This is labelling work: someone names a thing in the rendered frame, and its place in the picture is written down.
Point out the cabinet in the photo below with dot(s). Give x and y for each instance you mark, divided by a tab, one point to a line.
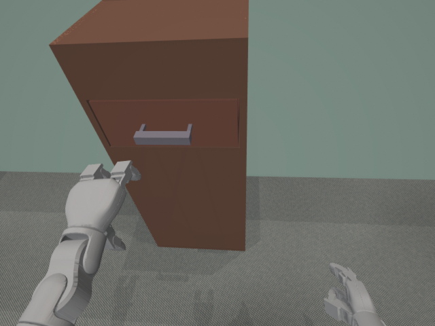
189	197

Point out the drawer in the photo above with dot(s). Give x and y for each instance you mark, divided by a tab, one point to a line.
215	121

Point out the right robot hand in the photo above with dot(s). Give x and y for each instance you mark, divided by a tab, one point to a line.
342	305

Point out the robot left forearm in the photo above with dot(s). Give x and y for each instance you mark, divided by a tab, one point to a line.
65	291

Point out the left robot hand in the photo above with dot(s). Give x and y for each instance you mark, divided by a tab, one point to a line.
96	200

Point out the handle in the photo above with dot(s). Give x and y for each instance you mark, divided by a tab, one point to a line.
143	137

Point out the robot right forearm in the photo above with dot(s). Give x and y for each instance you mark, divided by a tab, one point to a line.
365	318

